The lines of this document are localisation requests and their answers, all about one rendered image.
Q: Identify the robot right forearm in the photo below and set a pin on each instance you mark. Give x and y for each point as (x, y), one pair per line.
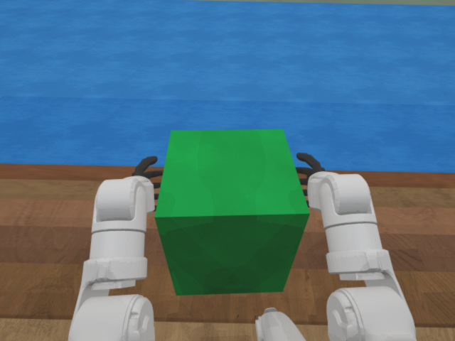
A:
(355, 249)

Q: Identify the left robot upper arm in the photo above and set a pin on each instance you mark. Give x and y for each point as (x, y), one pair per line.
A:
(114, 318)

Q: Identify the left robot hand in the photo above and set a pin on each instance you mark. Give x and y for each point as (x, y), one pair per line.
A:
(144, 164)

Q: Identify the robot right shin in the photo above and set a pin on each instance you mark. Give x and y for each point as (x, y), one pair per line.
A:
(270, 310)

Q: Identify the right robot upper arm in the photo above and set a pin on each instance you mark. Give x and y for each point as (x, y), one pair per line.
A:
(375, 313)

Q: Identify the carton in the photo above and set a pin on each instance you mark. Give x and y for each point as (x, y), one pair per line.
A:
(231, 211)

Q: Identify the robot right thigh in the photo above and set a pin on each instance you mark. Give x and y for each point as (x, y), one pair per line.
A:
(276, 326)

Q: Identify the right robot hand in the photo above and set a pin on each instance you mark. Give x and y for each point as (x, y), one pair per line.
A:
(309, 159)

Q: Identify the robot left forearm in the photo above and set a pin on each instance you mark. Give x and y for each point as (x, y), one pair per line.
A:
(118, 233)

